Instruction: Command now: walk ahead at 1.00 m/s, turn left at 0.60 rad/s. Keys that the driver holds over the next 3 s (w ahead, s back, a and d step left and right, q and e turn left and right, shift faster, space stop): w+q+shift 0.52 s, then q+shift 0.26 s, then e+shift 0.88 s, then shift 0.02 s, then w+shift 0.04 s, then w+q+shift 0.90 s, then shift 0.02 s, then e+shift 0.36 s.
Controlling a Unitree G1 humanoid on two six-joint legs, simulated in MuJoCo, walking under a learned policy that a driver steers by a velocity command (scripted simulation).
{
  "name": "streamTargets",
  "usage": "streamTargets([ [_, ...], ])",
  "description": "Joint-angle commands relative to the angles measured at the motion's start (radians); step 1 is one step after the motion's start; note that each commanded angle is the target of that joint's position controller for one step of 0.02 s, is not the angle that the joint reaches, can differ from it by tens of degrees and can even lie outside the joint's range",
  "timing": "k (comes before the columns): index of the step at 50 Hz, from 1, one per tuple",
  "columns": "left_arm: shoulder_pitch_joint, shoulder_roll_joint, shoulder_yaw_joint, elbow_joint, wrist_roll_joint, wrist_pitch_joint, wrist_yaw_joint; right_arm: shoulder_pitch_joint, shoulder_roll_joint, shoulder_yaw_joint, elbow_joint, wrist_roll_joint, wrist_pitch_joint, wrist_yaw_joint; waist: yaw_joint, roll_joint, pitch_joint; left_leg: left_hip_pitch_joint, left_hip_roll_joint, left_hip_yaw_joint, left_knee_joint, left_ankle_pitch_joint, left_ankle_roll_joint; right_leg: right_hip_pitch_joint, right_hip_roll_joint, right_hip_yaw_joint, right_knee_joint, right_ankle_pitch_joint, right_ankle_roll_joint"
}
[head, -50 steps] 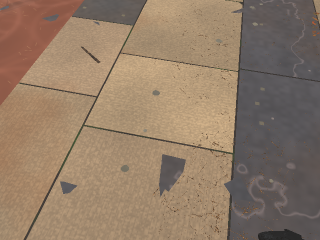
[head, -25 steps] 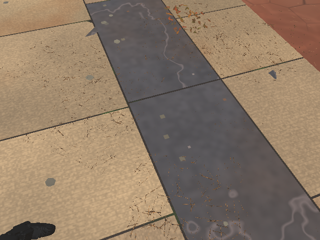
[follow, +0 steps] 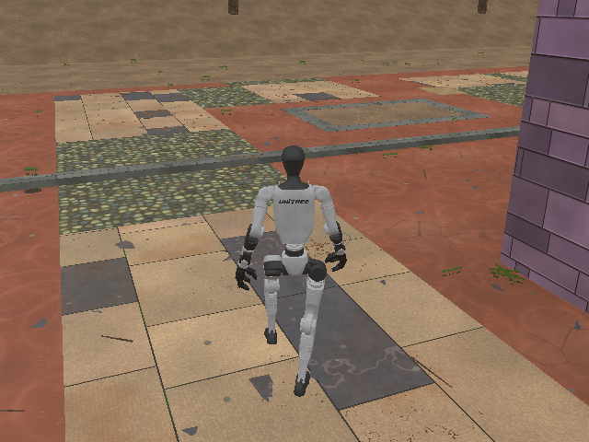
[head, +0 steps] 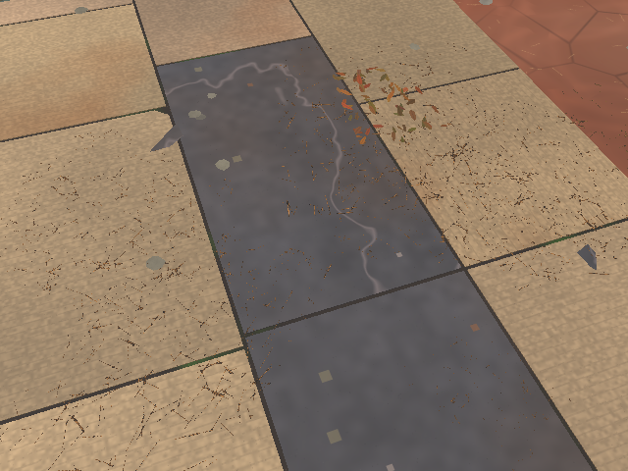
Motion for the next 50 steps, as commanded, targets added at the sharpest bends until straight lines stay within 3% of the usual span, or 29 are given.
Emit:
streamTargets([
  [1, -0.056, 0.109, 0.01, -0.057, -0.008, -0.031, 0.019, -0.09, -0.026, 0.002, -0.066, 0.0, -0.019, 0.019, -0.028, -0.052, 0.065, 0.251, -0.081, 0.118, -0.156, 0.149, 0.046, -0.182, -0.254, -0.053, -0.076, 1.021, 0.054],
  [3, -0.055, 0.164, 0.022, -0.061, 0.005, -0.006, 0.048, -0.017, -0.075, -0.012, -0.041, -0.007, -0.012, 0.017, -0.079, -0.116, -0.019, 0.331, -0.165, 0.166, -0.179, 0.037, 0.068, -0.04, -0.285, -0.069, 0.092, 1.398, 0.086],
  [5, -0.127, 0.217, 0.039, -0.088, 0.028, 0.037, 0.069, 0.27, -0.154, -0.046, 0.035, -0.008, -0.001, 0.004, -0.239, -0.158, -0.153, 0.607, -0.226, 0.15, -0.15, -0.134, 0.109, -0.066, -0.324, -0.056, 0.483, 1.571, 0.089],
  [6, -0.197, 0.234, 0.046, -0.11, 0.035, 0.054, 0.068, 0.487, -0.203, -0.076, 0.095, -0.012, 0.001, -0.01, -0.35, -0.126, -0.212, 0.825, -0.206, 0.062, -0.205, -0.224, 0.16, -0.21, -0.316, -0.04, 0.83, 1.413, 0.075],
  [7, -0.231, 0.146, 0.026, -0.11, 0.041, 0.049, 0.042, 0.496, -0.233, -0.096, 0.112, 0.002, 0.007, -0.03, -0.325, 0.026, -0.151, 0.933, -0.141, -0.051, -0.223, -0.28, 0.197, -0.453, -0.155, -0.032, 1.227, 0.49, 0.062],
  [8, -0.142, 0.002, -0.015, -0.211, 0.023, 0.026, 0.025, 0.375, -0.325, -0.113, 0.085, -0.025, 0.019, -0.036, -0.125, 0.294, -0.182, 1.159, 0.062, -0.55, -0.268, -0.232, 0.381, -0.937, -0.03, 0.099, 1.571, -0.189, 0.125],
  [9, -0.192, 0.055, -0.028, -0.262, 0.024, -0.003, 0.023, 0.336, -0.307, -0.118, 0.039, -0.016, 0.021, -0.039, -0.167, 0.14, -0.28, 1.196, 0.147, -0.848, -0.524, -0.49, 0.437, -1.063, -0.063, 0.27, 1.559, -0.122, 0.1],
  [11, -0.254, 0.105, -0.027, -0.261, 0.031, -0.022, 0.014, 0.267, -0.191, -0.094, 0.047, -0.014, 0.014, -0.049, -0.079, -0.111, -0.049, 0.86, 0.109, -0.73, -0.645, -0.537, 0.316, -0.993, -0.174, 0.278, 1.299, 0.029, 0.085],
  [14, -0.245, 0.081, -0.044, -0.269, 0.066, 0.047, 0.009, 0.211, -0.162, -0.074, 0.036, -0.003, -0.027, -0.053, 0.01, -0.113, 0.049, 0.517, -0.03, -0.502, -0.674, -0.369, 0.268, -0.826, -0.238, 0.245, 1.096, 0.0, 0.139],
  [18, -0.458, 0.043, -0.068, -0.364, 0.038, 0.06, -0.012, 0.218, -0.192, -0.089, 0.024, 0.007, -0.052, -0.047, -0.054, -0.032, 0.09, 0.371, -0.136, -0.371, -0.709, -0.124, 0.216, -0.696, -0.23, 0.16, 0.678, 0.276, 0.165],
  [21, -0.525, 0.04, -0.069, -0.388, 0.016, 0.053, -0.011, 0.274, -0.213, -0.104, 0.032, 0.016, -0.049, -0.037, -0.127, 0.021, 0.028, 0.515, -0.123, -0.387, -0.664, 0.103, 0.162, -0.628, -0.172, 0.144, 0.48, 0.451, 0.146],
  [24, -0.484, 0.089, -0.05, -0.384, 0.015, 0.043, 0.003, 0.253, -0.237, -0.116, 0.021, 0.009, -0.047, -0.049, -0.105, 0.041, -0.034, 0.655, -0.1, -0.421, -0.534, 0.288, 0.11, -0.505, -0.13, 0.177, 0.343, 0.404, 0.122],
  [26, -0.21, 0.177, -0.007, -0.314, 0.006, 0.035, 0.028, 0.189, -0.296, -0.127, 0.006, -0.004, -0.052, -0.047, 0.054, 0.031, -0.205, 0.663, -0.116, -0.411, -0.201, 0.454, 0.066, -0.204, -0.111, 0.183, 0.355, 0.244, 0.1],
  [27, 0.009, 0.228, 0.018, -0.266, 0.021, 0.028, 0.048, 0.136, -0.255, -0.117, -0.013, -0.007, -0.062, -0.046, 0.159, 0.014, -0.299, 0.539, -0.159, -0.377, 0.071, 0.334, 0.041, 0.03, -0.207, 0.251, 0.389, 0.146, 0.08],
  [28, 0.131, 0.288, 0.035, -0.246, 0.067, 0.023, 0.062, 0.16, -0.068, -0.071, -0.054, 0.011, -0.065, -0.055, 0.141, -0.233, -0.4, 0.293, -0.252, -0.259, 0.409, -0.493, 0.028, 0.262, -0.522, 0.567, 0.343, 0.06, 0.043],
  [29, 0.025, 0.345, 0.055, -0.258, 0.061, 0.034, 0.049, 0.275, -0.084, -0.055, -0.111, 0.037, -0.052, -0.06, 0.017, -0.483, -0.531, 0.109, -0.273, -0.179, 0.616, -0.632, 0.003, 0.322, -0.675, 1.05, 0.21, 0.202, -0.077],
  [30, -0.086, 0.211, 0.035, -0.292, 0.052, 0.041, 0.042, 0.199, -0.166, -0.067, -0.065, 0.003, -0.027, -0.074, 0.023, -0.222, -0.379, 0.052, -0.167, -0.154, 0.623, -0.527, 0.001, 0.186, -0.609, 0.864, 0.228, 0.286, -0.072],
  [31, -0.125, 0.115, 0.009, -0.282, 0.042, 0.042, 0.036, 0.119, -0.176, -0.072, -0.066, -0.012, -0.013, -0.069, 0.03, -0.117, -0.247, 0.058, -0.14, -0.119, 0.573, -0.468, -0.017, 0.048, -0.547, 0.641, 0.258, 0.495, -0.057],
  [32, -0.125, 0.076, -0.002, -0.262, 0.042, 0.045, 0.033, 0.087, -0.165, -0.075, -0.068, -0.019, 0.0, -0.057, 0.017, -0.065, -0.181, 0.065, -0.111, -0.108, 0.535, -0.459, -0.032, -0.038, -0.497, 0.5, 0.26, 0.637, -0.038],
  [33, -0.183, 0.083, 0.014, -0.267, -0.015, 0.032, 0.035, 0.062, -0.14, -0.079, -0.12, 0.052, 0.001, -0.061, 0.0, -0.166, -0.098, 0.053, -0.052, -0.129, 0.535, -0.462, -0.061, -0.087, -0.416, 0.376, 0.229, 0.751, -0.016],
  [34, -0.21, 0.088, 0.018, -0.247, -0.021, 0.025, 0.04, 0.083, -0.135, -0.075, -0.14, 0.069, 0.01, -0.054, -0.039, -0.231, -0.101, 0.065, -0.02, -0.13, 0.505, -0.447, -0.073, -0.131, -0.431, 0.346, 0.209, 0.713, -0.032],
  [37, -0.32, 0.099, 0.036, -0.236, -0.03, 0.028, 0.048, -0.005, -0.088, -0.056, -0.2, 0.052, 0.036, -0.04, -0.068, -0.142, -0.001, 0.112, 0.004, -0.07, 0.239, -0.422, -0.105, -0.317, -0.418, 0.188, 0.114, 0.71, -0.039],
  [40, -0.351, 0.178, 0.064, -0.225, -0.033, 0.031, 0.057, -0.008, -0.075, -0.045, -0.194, 0.022, 0.031, -0.013, -0.066, -0.114, -0.054, 0.341, -0.039, -0.012, -0.075, -0.128, -0.091, -0.383, -0.357, 0.038, 0.122, 0.731, -0.014],
  [43, -0.287, 0.225, 0.074, -0.188, -0.068, 0.021, 0.042, -0.032, -0.11, -0.058, -0.201, 0.005, 0.021, 0.006, -0.074, -0.081, -0.086, 0.474, -0.116, -0.006, -0.208, -0.094, -0.031, -0.332, -0.372, 0.046, 0.204, 0.839, -0.021],
  [46, -0.254, 0.201, 0.057, -0.156, -0.065, 0.025, 0.028, 0.075, -0.166, -0.084, -0.158, -0.018, 0.0, -0.019, -0.165, -0.014, -0.154, 0.745, -0.143, -0.022, -0.394, 0.159, 0.053, -0.349, -0.318, 0.028, 0.481, 0.801, 0.026],
  [47, -0.214, 0.136, 0.027, -0.166, -0.02, 0.03, 0.02, 0.109, -0.237, -0.087, -0.158, -0.048, -0.004, -0.043, -0.161, 0.168, -0.252, 0.969, 0.087, -0.216, -0.313, 0.843, 0.135, -0.516, -0.221, 0.028, 0.821, 0.176, 0.084],
  [48, -0.023, 0.073, -0.007, -0.125, -0.036, 0.045, 0.002, 0.054, -0.185, -0.048, -0.191, -0.088, -0.012, -0.049, -0.079, 0.254, -0.541, 1.169, 0.407, -0.539, -0.261, 1.081, 0.364, -0.641, -0.134, 0.261, 1.095, -0.416, 0.131],
  [49, -0.078, 0.206, 0.028, -0.105, -0.06, 0.067, -0.002, 0.054, -0.15, -0.05, -0.198, -0.056, -0.002, -0.04, -0.128, 0.101, -0.556, 1.061, 0.324, -0.449, -0.301, 0.856, 0.327, -0.623, -0.171, 0.339, 1.121, -0.395, 0.143],
  [50, -0.163, 0.218, 0.039, -0.14, -0.073, 0.08, -0.001, -0.007, -0.164, -0.053, -0.181, -0.02, -0.002, -0.034, -0.107, 0.083, -0.395, 0.968, 0.274, -0.358, -0.346, 0.653, 0.281, -0.714, -0.193, 0.305, 1.09, -0.372, 0.151],
])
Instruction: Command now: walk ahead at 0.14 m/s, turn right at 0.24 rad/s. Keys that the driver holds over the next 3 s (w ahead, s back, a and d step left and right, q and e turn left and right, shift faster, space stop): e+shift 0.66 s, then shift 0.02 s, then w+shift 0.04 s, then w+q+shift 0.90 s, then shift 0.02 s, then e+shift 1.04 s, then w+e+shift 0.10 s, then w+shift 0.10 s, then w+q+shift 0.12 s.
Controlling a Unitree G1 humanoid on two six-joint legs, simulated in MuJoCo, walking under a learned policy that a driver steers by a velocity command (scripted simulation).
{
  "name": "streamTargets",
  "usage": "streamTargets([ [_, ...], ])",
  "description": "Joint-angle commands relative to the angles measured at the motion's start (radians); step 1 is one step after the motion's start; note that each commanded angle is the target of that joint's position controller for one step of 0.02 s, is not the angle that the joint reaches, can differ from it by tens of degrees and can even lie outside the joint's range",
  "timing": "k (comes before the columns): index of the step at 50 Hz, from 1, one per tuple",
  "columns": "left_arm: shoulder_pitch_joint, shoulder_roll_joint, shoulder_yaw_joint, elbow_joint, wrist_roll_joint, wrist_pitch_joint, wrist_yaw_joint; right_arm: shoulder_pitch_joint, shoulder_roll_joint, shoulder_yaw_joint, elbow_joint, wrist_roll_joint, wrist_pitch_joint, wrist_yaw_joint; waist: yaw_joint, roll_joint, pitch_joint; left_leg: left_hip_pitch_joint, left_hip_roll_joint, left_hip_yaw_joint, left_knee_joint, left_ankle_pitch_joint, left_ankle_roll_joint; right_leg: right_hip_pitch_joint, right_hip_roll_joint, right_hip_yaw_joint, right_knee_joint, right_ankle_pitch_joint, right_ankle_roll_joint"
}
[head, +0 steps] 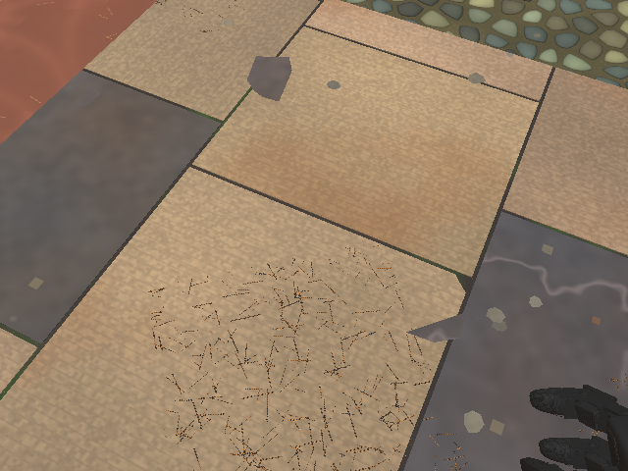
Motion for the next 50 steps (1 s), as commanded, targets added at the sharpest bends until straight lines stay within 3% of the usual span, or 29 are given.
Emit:
streamTargets([
  [1, 0.001, 0.15, 0.033, -0.069, -0.008, 0.026, 0.005, 0.148, -0.152, -0.049, 0.002, 0.034, -0.005, -0.008, -0.104, 0.047, -0.375, 0.571, 0.361, -0.311, -0.13, 0.661, 0.229, -0.337, -0.058, 0.111, 0.184, -0.044, 0.03],
  [3, 0.052, 0.146, 0.045, -0.049, 0.001, 0.071, 0.028, 0.088, -0.153, -0.054, 0.015, 0.023, 0.003, -0.021, -0.044, 0.09, -0.266, 0.322, 0.323, -0.213, -0.227, 0.467, 0.2, -0.244, -0.063, 0.061, 0.199, 0.057, 0.067],
  [5, 0.102, 0.103, 0.049, -0.046, 0.007, 0.099, 0.043, 0.034, -0.134, -0.056, 0.013, 0.007, 0.004, -0.039, -0.01, 0.118, -0.249, 0.218, 0.321, -0.134, -0.29, 0.323, 0.198, -0.207, -0.062, 0.031, 0.205, 0.127, 0.089],
  [7, 0.069, 0.068, 0.047, -0.069, 0.014, 0.113, 0.049, 0.011, -0.114, -0.058, 0.022, 0.007, 0.004, -0.057, -0.012, 0.116, -0.233, 0.199, 0.318, -0.068, -0.313, 0.199, 0.179, -0.217, -0.083, 0.02, 0.127, 0.2, 0.083],
  [10, -0.003, 0.04, 0.039, -0.109, 0.022, 0.111, 0.033, 0.01, -0.118, -0.069, 0.042, 0.012, 0.012, -0.081, -0.032, 0.119, -0.243, 0.225, 0.328, 0.005, -0.307, 0.132, 0.157, -0.175, -0.099, -0.004, -0.04, 0.298, 0.054],
  [12, -0.018, 0.055, 0.044, -0.126, 0.023, 0.111, 0.015, 0.019, -0.13, -0.078, 0.057, 0.02, 0.021, -0.086, -0.036, 0.132, -0.252, 0.26, 0.356, 0.026, -0.289, 0.123, 0.142, -0.143, -0.094, -0.028, -0.12, 0.315, 0.032],
  [15, 0.013, 0.069, 0.059, -0.133, 0.027, 0.118, -0.007, 0.011, -0.141, -0.089, 0.078, 0.053, 0.029, -0.08, -0.005, 0.134, -0.242, 0.296, 0.372, 0.062, -0.21, 0.086, 0.08, -0.064, -0.068, -0.077, -0.299, 0.342, -0.025],
  [16, 0.053, 0.074, 0.068, -0.117, 0.032, 0.119, -0.008, 0.009, -0.124, -0.089, 0.087, 0.068, 0.032, -0.077, 0.013, 0.103, -0.23, 0.278, 0.343, 0.093, -0.132, 0.028, 0.035, -0.009, -0.037, -0.09, -0.397, 0.389, -0.058],
  [17, 0.088, 0.109, 0.084, -0.106, 0.044, 0.116, -0.001, 0.06, -0.089, -0.086, 0.114, 0.073, 0.038, -0.071, 0.012, -0.01, -0.178, 0.204, 0.269, 0.145, 0.028, -0.12, -0.035, 0.041, -0.033, -0.011, -0.522, 0.508, -0.107],
  [18, 0.103, 0.25, 0.117, -0.133, 0.048, 0.106, 0.017, 0.092, -0.062, -0.083, 0.097, 0.035, 0.047, -0.068, -0.029, -0.351, -0.1, -0.075, 0.12, 0.209, 0.371, -0.499, -0.146, 0.112, -0.265, 0.375, -0.635, 0.913, -0.224],
  [19, 0.089, 0.293, 0.115, -0.166, 0.08, 0.077, 0.008, -0.026, -0.071, -0.082, 0.038, 0.014, 0.044, -0.074, -0.004, -0.342, -0.153, -0.233, -0.008, -0.007, 0.577, -0.593, -0.165, 0.103, -0.332, 0.602, -0.695, 0.903, -0.383],
  [20, 0.071, 0.274, 0.117, -0.169, 0.086, 0.051, -0.003, -0.062, -0.093, -0.088, 0.032, 0.028, 0.042, -0.079, 0.007, -0.221, -0.179, -0.274, 0.0, -0.088, 0.632, -0.522, -0.138, 0.122, -0.31, 0.558, -0.727, 0.736, -0.368],
  [21, 0.024, 0.251, 0.115, -0.175, 0.062, 0.038, 0.002, -0.057, -0.103, -0.094, 0.04, 0.041, 0.036, -0.084, -0.026, -0.169, -0.159, -0.288, 0.014, -0.12, 0.607, -0.414, -0.114, 0.127, -0.257, 0.498, -0.727, 0.661, -0.31],
  [22, -0.028, 0.203, 0.103, -0.186, 0.034, 0.042, 0.012, -0.031, -0.117, -0.101, 0.065, 0.034, 0.033, -0.093, -0.053, -0.114, -0.165, -0.281, 0.034, -0.134, 0.583, -0.337, -0.112, 0.129, -0.225, 0.445, -0.702, 0.639, -0.259],
  [23, -0.063, 0.171, 0.093, -0.198, 0.019, 0.049, 0.024, -0.017, -0.126, -0.106, 0.072, 0.028, 0.031, -0.096, -0.069, -0.125, -0.178, -0.248, 0.034, -0.142, 0.559, -0.289, -0.116, 0.109, -0.205, 0.412, -0.685, 0.664, -0.237],
  [25, -0.051, 0.138, 0.084, -0.216, 0.022, 0.062, 0.043, -0.006, -0.104, -0.104, 0.078, 0.032, 0.021, -0.087, -0.071, -0.12, -0.236, -0.197, 0.001, -0.145, 0.545, -0.224, -0.128, 0.13, -0.166, 0.383, -0.659, 0.746, -0.223],
  [29, -0.014, 0.157, 0.096, -0.237, 0.018, 0.075, 0.062, -0.029, -0.066, -0.087, 0.072, 0.042, 0.008, -0.075, -0.053, -0.109, -0.253, -0.194, -0.041, -0.172, 0.353, -0.19, -0.157, 0.193, -0.133, 0.425, -0.631, 0.758, -0.223],
  [34, -0.05, 0.168, 0.104, -0.279, 0.022, 0.094, 0.061, -0.017, -0.087, -0.087, 0.084, 0.049, -0.001, -0.057, -0.045, -0.155, -0.241, -0.093, -0.059, -0.187, 0.184, -0.179, -0.17, 0.141, -0.107, 0.501, -0.612, 0.684, -0.218],
  [35, -0.043, 0.159, 0.1, -0.282, 0.02, 0.095, 0.058, 0.006, -0.096, -0.086, 0.091, 0.051, -0.005, -0.049, -0.036, -0.153, -0.276, -0.052, -0.048, -0.179, 0.153, -0.167, -0.165, 0.133, -0.101, 0.505, -0.628, 0.528, -0.22],
  [38, -0.014, 0.126, 0.072, -0.266, 0.028, 0.081, 0.035, 0.031, -0.097, -0.08, 0.098, 0.064, -0.029, -0.018, -0.008, -0.211, -0.243, 0.074, -0.015, -0.108, 0.082, -0.203, -0.129, 0.032, -0.109, 0.532, -0.692, 0.038, -0.243],
  [40, -0.004, 0.107, 0.052, -0.249, 0.043, 0.06, 0.019, 0.062, -0.092, -0.075, 0.111, 0.069, -0.056, -0.005, -0.02, -0.204, -0.174, 0.167, 0.004, -0.057, 0.017, -0.207, -0.088, -0.052, -0.117, 0.529, -0.7, -0.053, -0.251],
  [42, -0.021, 0.084, 0.036, -0.243, 0.046, 0.041, 0.014, 0.162, -0.087, -0.074, 0.155, 0.071, -0.08, -0.002, -0.067, -0.171, -0.137, 0.285, 0.007, -0.043, -0.094, -0.204, -0.032, -0.103, -0.093, 0.469, -0.649, -0.076, -0.228],
  [43, -0.055, 0.053, 0.026, -0.254, 0.047, 0.031, 0.018, 0.264, -0.099, -0.075, 0.188, 0.066, -0.091, 0.0, -0.103, -0.105, -0.128, 0.362, 0.05, -0.148, -0.14, -0.28, 0.003, -0.164, -0.05, 0.393, -0.515, -0.034, -0.2],
  [44, -0.109, 0.0, 0.01, -0.28, 0.045, 0.014, 0.021, 0.394, -0.138, -0.079, 0.219, 0.06, -0.099, 0.002, -0.137, 0.063, -0.116, 0.429, 0.187, -0.399, -0.258, -0.46, 0.074, -0.28, 0.052, 0.211, -0.184, 0.091, -0.14],
  [45, -0.128, 0.028, 0.018, -0.352, 0.005, -0.016, 0.022, 0.427, -0.253, -0.1, 0.209, 0.036, -0.105, 0.018, -0.114, 0.292, -0.01, 0.507, 0.351, -0.901, -0.465, -0.796, 0.251, -0.615, 0.116, 0.095, -0.003, 0.053, -0.095],
  [46, -0.206, 0.11, 0.03, -0.34, 0.114, -0.004, 0.003, 0.387, -0.23, -0.104, 0.2, -0.026, -0.063, 0.027, -0.135, 0.186, 0.064, 0.485, 0.365, -0.985, -0.515, -0.889, 0.227, -0.742, 0.064, 0.111, 0.026, 0.104, -0.09],
  [47, -0.241, 0.115, 0.036, -0.339, 0.117, -0.007, -0.008, 0.374, -0.205, -0.099, 0.183, -0.005, -0.049, 0.023, -0.135, 0.104, 0.067, 0.486, 0.319, -0.845, -0.468, -0.756, 0.193, -0.722, 0.029, 0.122, 0.027, 0.23, -0.069],
  [48, -0.228, 0.105, 0.032, -0.323, 0.12, -0.01, -0.016, 0.398, -0.19, -0.095, 0.187, 0.007, -0.046, 0.018, -0.137, 0.081, 0.019, 0.483, 0.257, -0.717, -0.444, -0.625, 0.158, -0.653, 0.016, 0.107, -0.004, 0.285, -0.051],
  [50, -0.219, 0.056, 0.017, -0.321, 0.118, -0.004, -0.041, 0.438, -0.169, -0.088, 0.212, 0.027, -0.046, -0.004, -0.135, 0.135, -0.027, 0.441, 0.171, -0.583, -0.456, -0.443, 0.136, -0.523, 0.013, 0.067, -0.076, 0.333, -0.017],
])
Over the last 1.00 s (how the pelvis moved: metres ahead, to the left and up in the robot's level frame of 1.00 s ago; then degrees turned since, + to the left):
0.79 0.20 -0.01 44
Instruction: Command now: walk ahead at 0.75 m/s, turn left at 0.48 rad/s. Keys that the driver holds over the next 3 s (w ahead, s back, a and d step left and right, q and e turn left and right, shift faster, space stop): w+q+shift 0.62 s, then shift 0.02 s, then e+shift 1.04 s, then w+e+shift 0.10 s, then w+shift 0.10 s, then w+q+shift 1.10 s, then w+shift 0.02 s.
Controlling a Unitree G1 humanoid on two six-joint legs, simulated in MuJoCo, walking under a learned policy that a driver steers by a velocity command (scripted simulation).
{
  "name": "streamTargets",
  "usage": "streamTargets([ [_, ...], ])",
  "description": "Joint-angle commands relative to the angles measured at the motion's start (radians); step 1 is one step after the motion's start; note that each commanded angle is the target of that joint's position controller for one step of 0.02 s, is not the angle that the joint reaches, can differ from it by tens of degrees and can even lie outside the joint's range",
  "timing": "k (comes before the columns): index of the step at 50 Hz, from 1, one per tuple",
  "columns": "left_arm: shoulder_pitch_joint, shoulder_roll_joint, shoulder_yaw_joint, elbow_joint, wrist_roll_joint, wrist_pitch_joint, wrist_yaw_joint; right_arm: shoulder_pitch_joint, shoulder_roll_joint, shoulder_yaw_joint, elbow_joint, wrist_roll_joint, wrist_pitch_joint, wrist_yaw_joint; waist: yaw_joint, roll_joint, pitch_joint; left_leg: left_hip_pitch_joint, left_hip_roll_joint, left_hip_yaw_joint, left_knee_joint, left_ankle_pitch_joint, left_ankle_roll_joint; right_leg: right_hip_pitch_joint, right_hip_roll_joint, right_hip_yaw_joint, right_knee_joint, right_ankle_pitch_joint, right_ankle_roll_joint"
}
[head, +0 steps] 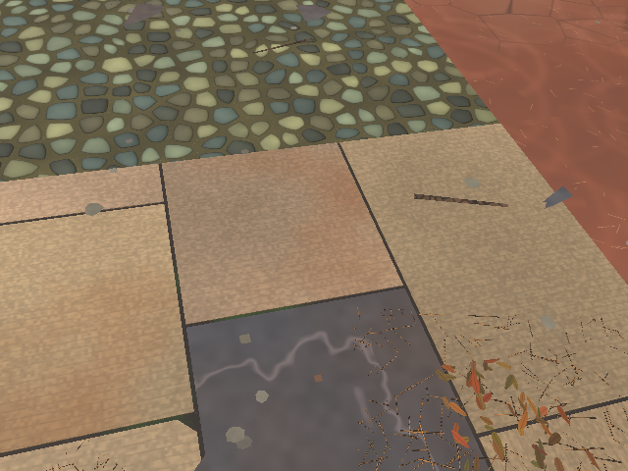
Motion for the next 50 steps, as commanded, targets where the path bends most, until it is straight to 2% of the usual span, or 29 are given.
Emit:
streamTargets([
  [1, -0.171, 0.089, 0.024, -0.121, 0.005, -0.021, -0.027, 0.009, -0.175, -0.04, -0.048, 0.012, -0.006, -0.022, 0.001, 0.2, 0.143, 0.088, 0.202, -0.387, -0.306, -0.149, 0.155, -0.246, -0.037, -0.019, -0.06, 0.08, 0.048],
  [7, -0.298, 0.055, 0.001, -0.155, -0.033, -0.024, -0.028, 0.068, -0.182, -0.056, -0.026, 0.01, 0.008, -0.03, -0.033, 0.222, 0.13, 0.026, 0.172, -0.357, -0.253, 0.073, 0.157, -0.024, 0.036, -0.069, -0.381, 0.122, 0.074],
  [9, -0.185, 0.087, 0.015, -0.125, -0.043, -0.032, -0.008, 0.014, -0.198, -0.061, -0.038, 0.016, 0.001, -0.03, 0.045, 0.22, 0.078, -0.074, 0.177, -0.346, -0.171, 0.32, 0.118, 0.257, 0.05, -0.059, -0.464, 0.142, 0.053],
  [10, -0.045, 0.127, 0.034, -0.077, -0.039, -0.036, 0.011, -0.022, -0.217, -0.066, -0.049, 0.023, -0.008, -0.027, 0.122, 0.172, 0.006, -0.139, 0.14, -0.305, -0.029, 0.486, 0.085, 0.476, 0.054, -0.057, -0.501, 0.162, 0.032],
  [11, 0.132, 0.199, 0.062, -0.033, -0.024, -0.041, 0.036, -0.052, -0.214, -0.066, -0.06, 0.033, -0.021, -0.019, 0.219, 0.094, -0.098, -0.269, 0.073, -0.231, 0.222, 0.495, 0.053, 0.737, -0.034, 0.002, -0.485, 0.119, 0.0],
  [12, 0.324, 0.299, 0.092, -0.018, 0.005, -0.04, 0.058, -0.042, -0.114, -0.039, -0.102, 0.055, -0.036, -0.022, 0.294, -0.104, -0.276, -0.466, -0.014, -0.112, 0.562, 0.131, 0.028, 0.993, -0.329, 0.33, -0.573, -0.337, -0.058],
  [13, 0.278, 0.322, 0.094, -0.009, 0.005, -0.029, 0.059, -0.044, -0.079, -0.017, -0.15, 0.059, -0.026, -0.026, 0.227, -0.269, -0.307, -0.592, -0.028, -0.027, 0.758, -0.168, 0.031, 0.915, -0.489, 0.747, -0.737, -0.59, -0.11],
  [14, 0.166, 0.222, 0.074, -0.018, 0.009, -0.023, 0.058, -0.086, -0.111, -0.019, -0.132, 0.035, -0.005, -0.031, 0.181, -0.13, -0.125, -0.654, 0.067, 0.001, 0.861, -0.069, 0.039, 0.753, -0.461, 0.675, -0.716, -0.537, -0.12],
  [15, 0.138, 0.146, 0.054, -0.014, 0.001, -0.025, 0.053, -0.136, -0.117, -0.02, -0.13, 0.01, 0.005, -0.019, 0.175, -0.02, -0.026, -0.658, 0.105, 0.025, 0.853, -0.009, 0.038, 0.648, -0.415, 0.513, -0.707, -0.381, -0.117],
  [16, 0.137, 0.117, 0.045, 0.006, 0.0, -0.029, 0.049, -0.145, -0.103, -0.017, -0.127, 0.001, 0.013, -0.005, 0.153, 0.001, 0.034, -0.64, 0.137, 0.035, 0.827, 0.016, 0.033, 0.567, -0.374, 0.385, -0.743, -0.245, -0.111],
  [18, 0.162, 0.093, 0.035, 0.053, -0.013, -0.045, 0.044, -0.197, -0.077, -0.008, -0.151, -0.016, 0.04, 0.021, 0.128, -0.051, 0.126, -0.668, 0.176, 0.047, 0.813, 0.031, 0.019, 0.486, -0.323, 0.221, -0.797, -0.1, -0.091],
  [21, 0.202, 0.071, 0.03, 0.105, -0.033, -0.071, 0.028, -0.306, -0.062, 0.007, -0.218, -0.013, 0.063, 0.044, 0.106, -0.046, 0.165, -0.759, 0.193, 0.059, 0.828, 0.101, 0.016, 0.492, -0.32, 0.059, -0.827, 0.157, -0.078],
  [24, 0.151, 0.078, 0.03, 0.127, -0.031, -0.087, 0.028, -0.406, -0.074, 0.023, -0.281, -0.007, 0.062, 0.06, 0.061, -0.032, 0.207, -0.703, 0.185, 0.112, 0.684, 0.224, 0.019, 0.409, -0.265, -0.157, -0.878, 0.375, -0.046],
  [27, 0.188, 0.118, 0.035, 0.164, -0.033, -0.09, 0.034, -0.516, -0.064, 0.046, -0.319, -0.009, 0.058, 0.079, 0.075, 0.027, 0.24, -0.488, 0.123, 0.271, 0.415, 0.306, 0.068, 0.358, -0.221, -0.308, -0.901, 0.702, -0.02],
  [29, 0.239, 0.188, 0.049, 0.176, -0.033, -0.083, 0.041, -0.472, -0.088, 0.041, -0.302, -0.003, 0.057, 0.07, 0.044, -0.006, 0.157, -0.344, 0.029, 0.342, 0.37, 0.271, 0.106, 0.467, -0.24, -0.326, -0.752, 1.252, -0.007],
  [31, 0.198, 0.267, 0.069, 0.158, -0.025, -0.049, 0.051, -0.212, -0.157, 0.013, -0.234, 0.001, 0.054, 0.046, -0.107, -0.061, -0.005, -0.067, -0.033, 0.315, 0.362, 0.154, 0.146, 0.491, -0.284, -0.309, -0.387, 1.5, -0.014],
  [32, 0.16, 0.259, 0.066, 0.139, -0.028, -0.039, 0.05, 0.016, -0.203, -0.012, -0.157, -0.012, 0.047, 0.027, -0.196, -0.035, -0.101, 0.221, -0.042, 0.236, 0.262, 0.188, 0.181, 0.364, -0.281, -0.284, -0.092, 1.378, -0.02],
  [33, 0.199, 0.186, 0.051, 0.153, -0.022, -0.04, 0.034, 0.023, -0.239, -0.035, -0.119, -0.02, 0.048, -0.002, -0.138, 0.107, -0.081, 0.42, 0.048, 0.075, 0.165, 0.206, 0.193, 0.117, -0.144, -0.277, 0.259, 0.42, 0.002],
  [34, 0.348, 0.072, 0.018, 0.084, -0.044, -0.042, 0.033, -0.087, -0.351, -0.048, -0.18, -0.046, 0.054, -0.016, 0.037, 0.306, -0.198, 0.645, 0.386, -0.394, 0.187, 0.696, 0.285, -0.19, -0.055, -0.198, 0.668, -0.236, 0.039],
  [35, 0.254, 0.163, 0.027, 0.06, -0.059, -0.05, 0.044, -0.021, -0.313, -0.052, -0.21, -0.012, 0.059, -0.025, -0.063, 0.128, -0.383, 0.659, 0.441, -0.513, 0.053, 0.793, 0.339, -0.224, -0.054, -0.025, 0.715, -0.095, 0.033],
  [36, 0.211, 0.153, 0.02, 0.061, -0.076, -0.048, 0.049, -0.074, -0.285, -0.045, -0.188, -0.004, 0.05, -0.039, -0.014, 0.068, -0.234, 0.494, 0.436, -0.412, 0.002, 0.831, 0.314, -0.234, -0.09, -0.026, 0.665, -0.013, 0.034],
  [37, 0.211, 0.136, 0.012, 0.085, -0.067, -0.043, 0.048, -0.13, -0.217, -0.024, -0.176, -0.003, 0.036, -0.045, 0.043, -0.002, -0.076, 0.277, 0.403, -0.296, -0.029, 0.861, 0.276, -0.187, -0.118, -0.029, 0.567, 0.002, 0.032],
  [38, 0.202, 0.183, 0.04, 0.096, -0.128, -0.061, 0.061, -0.217, -0.167, -0.01, -0.215, 0.043, -0.003, -0.027, 0.05, -0.055, -0.065, 0.155, 0.379, -0.256, -0.075, 0.706, 0.268, -0.147, -0.151, 0.036, 0.534, -0.06, 0.042],
  [39, 0.228, 0.19, 0.048, 0.119, -0.143, -0.05, 0.061, -0.267, -0.152, -0.002, -0.202, 0.036, -0.024, -0.019, 0.099, -0.048, -0.015, 0.048, 0.361, -0.171, -0.112, 0.708, 0.241, -0.092, -0.173, 0.055, 0.463, -0.033, 0.044],
  [41, 0.247, 0.125, 0.047, 0.138, -0.124, -0.023, 0.055, -0.286, -0.123, -0.002, -0.164, 0.027, -0.048, -0.018, 0.137, 0.035, 0.038, -0.077, 0.301, -0.021, -0.163, 0.783, 0.152, -0.021, -0.188, 0.062, 0.286, 0.025, 0.049],
  [43, 0.193, 0.08, 0.043, 0.126, -0.1, -0.024, 0.048, -0.321, -0.109, 0.002, -0.153, 0.01, -0.057, -0.033, 0.138, 0.077, 0.084, -0.149, 0.211, 0.139, -0.207, 0.916, 0.079, 0.006, -0.131, -0.005, 0.129, 0.147, 0.049],
  [46, 0.127, 0.047, 0.038, 0.108, -0.088, -0.042, 0.021, -0.354, -0.105, 0.003, -0.162, 0.009, -0.039, -0.078, 0.115, 0.104, 0.075, -0.084, 0.128, 0.295, -0.181, 0.883, -0.005, 0.012, -0.075, -0.106, -0.141, 0.446, 0.057],
  [48, 0.071, 0.036, 0.036, 0.087, -0.084, -0.044, -0.004, -0.297, -0.119, 0.001, -0.156, 0.017, -0.014, -0.108, 0.068, 0.095, 0.051, 0.03, 0.143, 0.318, -0.114, 0.91, -0.036, -0.006, -0.034, -0.162, -0.293, 0.572, 0.063],
  [50, 0.099, 0.051, 0.046, 0.076, -0.08, -0.039, -0.032, -0.273, -0.138, -0.004, -0.156, 0.016, 0.017, -0.132, 0.076, 0.132, 0.011, 0.104, 0.177, 0.331, -0.011, 1.009, -0.055, 0.035, 0.009, -0.207, -0.346, 0.558, 0.054],
])
Over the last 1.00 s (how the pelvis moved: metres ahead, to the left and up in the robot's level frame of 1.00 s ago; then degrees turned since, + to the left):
0.18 -0.10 0.02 -33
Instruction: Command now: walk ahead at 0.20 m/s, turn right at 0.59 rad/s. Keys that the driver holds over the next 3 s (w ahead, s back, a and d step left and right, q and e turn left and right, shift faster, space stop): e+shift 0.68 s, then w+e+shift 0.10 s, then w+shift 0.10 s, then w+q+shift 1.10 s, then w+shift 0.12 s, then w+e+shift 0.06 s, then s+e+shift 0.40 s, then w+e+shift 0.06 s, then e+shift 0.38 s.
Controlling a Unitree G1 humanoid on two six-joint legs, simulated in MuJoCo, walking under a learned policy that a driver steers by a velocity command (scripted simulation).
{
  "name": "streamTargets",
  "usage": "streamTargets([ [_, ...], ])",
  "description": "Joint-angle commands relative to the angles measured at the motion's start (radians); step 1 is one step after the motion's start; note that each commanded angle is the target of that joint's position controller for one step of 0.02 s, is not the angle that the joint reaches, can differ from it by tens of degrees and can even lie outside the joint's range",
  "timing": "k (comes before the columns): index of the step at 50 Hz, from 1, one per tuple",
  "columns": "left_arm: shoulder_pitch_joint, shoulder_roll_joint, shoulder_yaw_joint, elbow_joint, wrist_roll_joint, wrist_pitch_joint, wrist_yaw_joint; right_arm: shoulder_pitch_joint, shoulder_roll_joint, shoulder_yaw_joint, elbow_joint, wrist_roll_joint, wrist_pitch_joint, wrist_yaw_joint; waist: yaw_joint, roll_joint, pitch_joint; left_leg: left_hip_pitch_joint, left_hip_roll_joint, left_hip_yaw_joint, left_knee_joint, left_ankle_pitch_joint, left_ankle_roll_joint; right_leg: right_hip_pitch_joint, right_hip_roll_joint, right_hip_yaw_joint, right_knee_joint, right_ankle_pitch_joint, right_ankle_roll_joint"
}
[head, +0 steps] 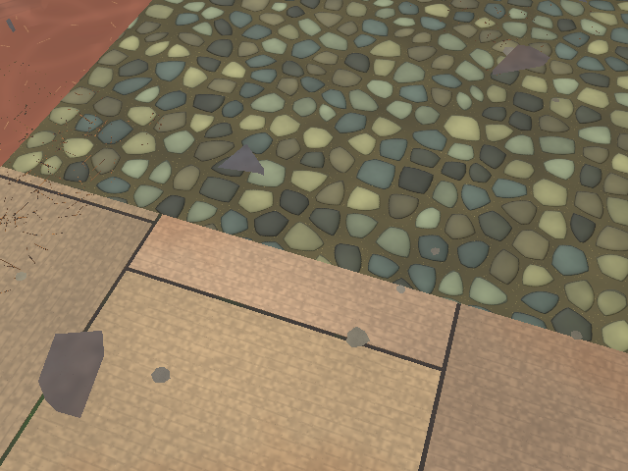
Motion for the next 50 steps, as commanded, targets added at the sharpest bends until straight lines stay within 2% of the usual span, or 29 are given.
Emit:
streamTargets([
  [1, 0.126, 0.057, 0.022, -0.041, 0.008, 0.002, -0.04, -0.052, -0.164, -0.045, -0.082, 0.001, 0.03, -0.044, 0.053, 0.133, -0.166, -0.029, 0.224, 0.023, 0.149, 1.103, -0.106, 0.274, 0.11, -0.129, -0.061, 0.015, -0.021],
  [3, 0.346, 0.152, 0.062, -0.011, 0.008, 0.022, -0.031, -0.156, -0.17, -0.054, -0.133, 0.01, 0.049, -0.045, 0.181, 0.154, -0.231, -0.108, 0.246, 0.001, 0.403, 1.154, -0.116, 0.481, 0.125, -0.081, -0.066, -0.123, -0.101],
  [4, 0.478, 0.188, 0.078, 0.013, 0.006, 0.024, -0.013, -0.238, -0.148, -0.048, -0.157, 0.021, 0.05, -0.029, 0.285, 0.013, -0.223, -0.221, 0.161, 0.0, 0.73, 0.738, -0.137, 0.625, 0.083, -0.002, -0.227, 0.036, -0.159],
  [5, 0.384, 0.192, 0.068, -0.002, 0.032, 0.018, 0.007, -0.191, -0.005, -0.021, -0.18, -0.015, 0.043, 0.011, 0.143, -0.318, -0.126, -0.551, -0.058, -0.057, 1.101, -0.286, -0.189, 0.738, -0.034, 0.272, -0.159, 0.547, -0.263],
  [6, 0.23, 0.262, 0.06, -0.096, 0.083, -0.006, 0.012, 0.06, -0.017, -0.008, -0.178, -0.004, 0.025, 0.037, 0.009, -0.272, -0.375, -0.671, -0.102, -0.333, 1.336, -0.337, -0.221, 0.848, -0.254, 0.788, -0.279, 0.45, -0.487],
  [7, 0.098, 0.256, 0.075, -0.181, 0.076, 0.001, 0.013, 0.046, -0.144, -0.023, -0.176, 0.018, 0.013, 0.052, 0.021, -0.107, -0.415, -0.657, -0.043, -0.409, 1.294, -0.23, -0.175, 0.789, -0.276, 0.845, -0.389, 0.044, -0.49],
  [8, 0.034, 0.191, 0.06, -0.198, 0.035, 0.01, 0.016, -0.061, -0.183, -0.039, -0.194, 0.015, 0.014, 0.054, 0.004, 0.069, -0.229, -0.684, -0.008, -0.38, 1.177, -0.16, -0.15, 0.619, -0.213, 0.747, -0.427, -0.167, -0.43],
  [9, 0.014, 0.154, 0.048, -0.205, 0.004, 0.017, 0.022, -0.096, -0.172, -0.041, -0.199, -0.001, 0.026, 0.045, -0.013, 0.16, -0.201, -0.662, 0.033, -0.367, 1.09, -0.114, -0.144, 0.532, -0.175, 0.69, -0.443, -0.288, -0.382],
  [10, 0.009, 0.153, 0.05, -0.208, -0.004, 0.026, 0.027, -0.114, -0.152, -0.039, -0.208, -0.007, 0.037, 0.042, -0.017, 0.144, -0.173, -0.618, 0.046, -0.366, 0.986, -0.093, -0.145, 0.455, -0.123, 0.64, -0.444, -0.318, -0.351],
  [12, 0.004, 0.15, 0.056, -0.217, 0.003, 0.048, 0.041, -0.129, -0.122, -0.038, -0.198, -0.001, 0.049, 0.041, -0.01, 0.076, -0.139, -0.552, 0.05, -0.342, 0.767, -0.063, -0.167, 0.394, -0.022, 0.516, -0.428, -0.255, -0.294],
  [15, 0.056, 0.178, 0.074, -0.206, 0.007, 0.081, 0.068, -0.155, -0.079, -0.029, -0.184, 0.006, 0.043, 0.027, 0.024, 0.002, -0.219, -0.517, 0.024, -0.332, 0.582, -0.017, -0.211, 0.459, -0.002, 0.487, -0.36, -0.036, -0.275],
  [18, 0.032, 0.179, 0.082, -0.22, -0.002, 0.109, 0.08, -0.175, -0.093, -0.037, -0.171, 0.019, 0.043, 0.019, 0.045, -0.071, -0.247, -0.489, 0.015, -0.344, 0.47, 0.074, -0.22, 0.474, 0.018, 0.503, -0.335, -0.136, -0.227],
  [22, 0.003, 0.165, 0.082, -0.238, 0.003, 0.125, 0.072, -0.203, -0.108, -0.049, -0.164, 0.022, 0.023, 0.028, 0.07, -0.15, -0.222, -0.432, 0.005, -0.356, 0.316, 0.083, -0.198, 0.486, 0.03, 0.572, -0.306, -0.209, -0.199],
  [25, -0.048, 0.16, 0.079, -0.261, -0.004, 0.127, 0.064, -0.135, -0.143, -0.069, -0.134, 0.022, 0.0, 0.043, 0.037, -0.174, -0.221, -0.295, 0.024, -0.351, 0.084, 0.163, -0.162, 0.473, 0.052, 0.623, -0.237, -0.196, -0.17],
  [26, -0.054, 0.142, 0.071, -0.269, -0.008, 0.128, 0.061, -0.098, -0.161, -0.079, -0.118, 0.018, -0.003, 0.044, 0.025, -0.132, -0.232, -0.182, 0.088, -0.367, -0.021, 0.266, -0.135, 0.415, 0.094, 0.595, -0.169, -0.329, -0.141],
  [27, 0.031, 0.082, 0.052, -0.258, 0.002, 0.131, 0.056, -0.115, -0.215, -0.089, -0.134, 0.004, 0.007, 0.039, 0.076, 0.056, -0.275, -0.033, 0.3, -0.538, -0.022, 0.325, -0.044, 0.289, 0.185, 0.466, 0.031, -0.682, -0.099],
  [28, 0.039, 0.118, 0.059, -0.287, -0.001, 0.122, 0.048, -0.126, -0.246, -0.091, -0.143, -0.034, 0.022, 0.037, 0.103, 0.287, -0.229, -0.063, 0.447, -0.737, -0.055, 0.434, 0.098, 0.112, 0.266, 0.293, 0.252, -0.794, -0.047],
  [29, 0.037, 0.21, 0.081, -0.277, 0.006, 0.109, 0.038, -0.139, -0.206, -0.09, -0.158, -0.035, 0.021, 0.033, 0.092, 0.275, -0.196, -0.097, 0.497, -0.77, -0.063, 0.403, 0.151, 0.044, 0.168, 0.257, 0.419, -0.724, 0.001],
  [30, 0.039, 0.241, 0.091, -0.247, -0.002, 0.112, 0.036, -0.173, -0.155, -0.077, -0.174, -0.021, 0.026, 0.023, 0.084, 0.198, -0.17, -0.112, 0.43, -0.639, -0.04, 0.334, 0.119, 0.036, 0.126, 0.233, 0.481, -0.643, 0.02],
  [31, 0.045, 0.225, 0.089, -0.223, -0.002, 0.122, 0.04, -0.184, -0.134, -0.07, -0.181, -0.008, 0.036, 0.013, 0.078, 0.142, -0.148, -0.122, 0.359, -0.536, -0.025, 0.274, 0.075, 0.028, 0.108, 0.213, 0.53, -0.579, 0.033],
  [32, 0.053, 0.199, 0.08, -0.219, 0.001, 0.129, 0.04, -0.181, -0.139, -0.067, -0.183, 0.001, 0.043, 0.004, 0.069, 0.125, -0.131, -0.129, 0.333, -0.479, -0.025, 0.28, 0.063, 0.005, 0.098, 0.185, 0.587, -0.536, 0.042],
  [34, 0.012, 0.154, 0.059, -0.242, -0.008, 0.129, 0.034, -0.142, -0.155, -0.065, -0.173, -0.007, 0.053, -0.008, 0.039, 0.127, -0.107, -0.125, 0.313, -0.383, -0.046, 0.352, 0.074, -0.022, 0.057, 0.109, 0.571, -0.49, 0.055],
  [37, -0.056, 0.145, 0.046, -0.278, -0.014, 0.115, 0.027, 0.002, -0.21, -0.084, -0.147, 0.003, 0.046, -0.005, -0.042, 0.198, -0.173, 0.034, 0.369, -0.416, -0.14, -0.042, 0.074, -0.122, -0.016, 0.06, 0.498, -0.455, 0.057],
  [40, -0.086, 0.138, 0.04, -0.287, -0.006, 0.096, 0.018, 0.05, -0.238, -0.094, -0.136, 0.013, 0.019, 0.007, -0.062, 0.179, -0.156, 0.062, 0.415, -0.432, -0.193, -0.246, 0.064, -0.157, -0.054, 0.061, 0.449, -0.461, 0.039],
  [45, -0.07, 0.058, 0.006, -0.256, -0.002, 0.06, 0.013, 0.068, -0.231, -0.09, -0.105, 0.018, -0.015, 0.037, -0.037, 0.15, -0.094, -0.092, 0.406, -0.32, -0.249, -0.194, 0.061, 0.042, -0.049, 0.046, 0.214, -0.43, -0.011],
  [46, -0.086, 0.062, -0.001, -0.253, 0.095, 0.089, -0.032, 0.099, -0.199, -0.076, -0.085, -0.048, -0.01, 0.066, -0.031, 0.115, -0.094, -0.173, 0.371, -0.22, -0.245, -0.198, 0.021, 0.169, 0.012, 0.007, 0.096, -0.461, -0.035],
  [48, -0.082, 0.068, 0.001, -0.243, 0.073, 0.087, -0.061, 0.097, -0.223, -0.082, -0.061, -0.041, 0.009, 0.08, -0.019, 0.22, -0.066, -0.267, 0.337, -0.201, -0.223, -0.21, 0.013, 0.332, 0.048, -0.058, -0.04, -0.534, -0.066],
  [49, -0.045, 0.061, -0.002, -0.23, 0.064, 0.077, -0.057, 0.091, -0.23, -0.083, -0.056, -0.029, 0.02, 0.085, 0.011, 0.21, -0.047, -0.317, 0.34, -0.217, -0.191, -0.219, 0.022, 0.419, 0.056, -0.076, -0.122, -0.487, -0.083],
  [50, 0.052, 0.053, -0.003, -0.189, 0.061, 0.063, -0.045, 0.069, -0.219, -0.08, -0.056, -0.014, 0.029, 0.088, 0.076, 0.154, -0.035, -0.417, 0.321, -0.208, -0.106, -0.221, 0.024, 0.578, 0.069, -0.085, -0.223, -0.399, -0.097],
])
Over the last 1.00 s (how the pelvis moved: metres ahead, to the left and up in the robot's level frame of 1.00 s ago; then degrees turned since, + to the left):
0.66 0.24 -0.01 31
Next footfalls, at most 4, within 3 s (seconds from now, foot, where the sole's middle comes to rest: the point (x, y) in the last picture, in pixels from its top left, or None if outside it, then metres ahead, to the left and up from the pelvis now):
0.08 right None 0.25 -0.07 -0.77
0.54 left None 0.36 0.10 -0.77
1.04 right None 0.18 -0.14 -0.77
1.48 left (449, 384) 0.61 -0.30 -0.77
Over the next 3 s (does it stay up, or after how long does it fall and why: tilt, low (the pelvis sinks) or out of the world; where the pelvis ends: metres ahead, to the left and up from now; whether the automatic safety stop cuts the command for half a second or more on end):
stays up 1.35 -0.50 0.00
